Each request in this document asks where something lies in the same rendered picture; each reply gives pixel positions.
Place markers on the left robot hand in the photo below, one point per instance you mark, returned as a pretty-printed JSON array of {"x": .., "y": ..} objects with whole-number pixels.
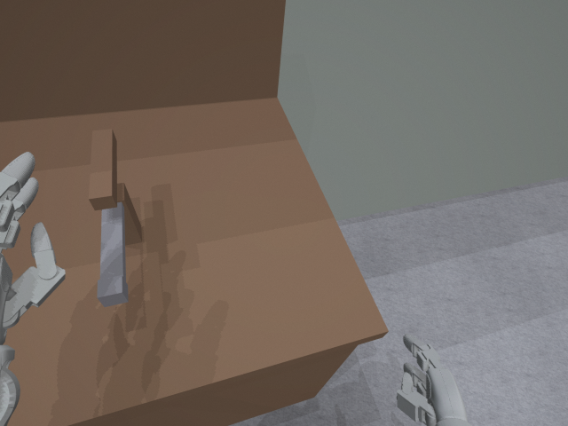
[{"x": 17, "y": 191}]

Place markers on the counter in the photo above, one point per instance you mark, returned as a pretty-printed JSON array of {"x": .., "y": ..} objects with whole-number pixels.
[{"x": 244, "y": 296}]

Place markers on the right robot hand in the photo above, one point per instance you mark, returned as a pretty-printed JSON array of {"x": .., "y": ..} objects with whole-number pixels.
[{"x": 437, "y": 397}]

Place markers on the tap lever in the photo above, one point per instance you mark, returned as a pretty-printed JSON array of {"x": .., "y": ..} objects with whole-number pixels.
[{"x": 112, "y": 286}]

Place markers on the robot left forearm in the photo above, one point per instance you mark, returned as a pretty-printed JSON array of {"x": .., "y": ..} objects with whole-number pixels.
[{"x": 9, "y": 385}]

